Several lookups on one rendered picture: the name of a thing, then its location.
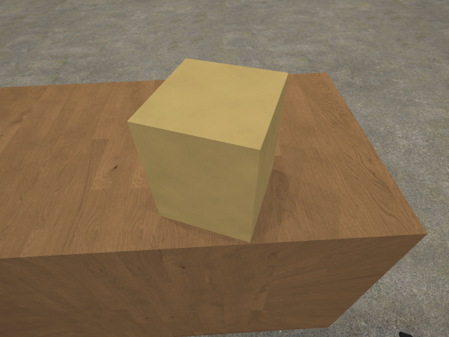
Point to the pedestal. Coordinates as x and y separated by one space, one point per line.
85 253

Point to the carton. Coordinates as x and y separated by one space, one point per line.
206 139

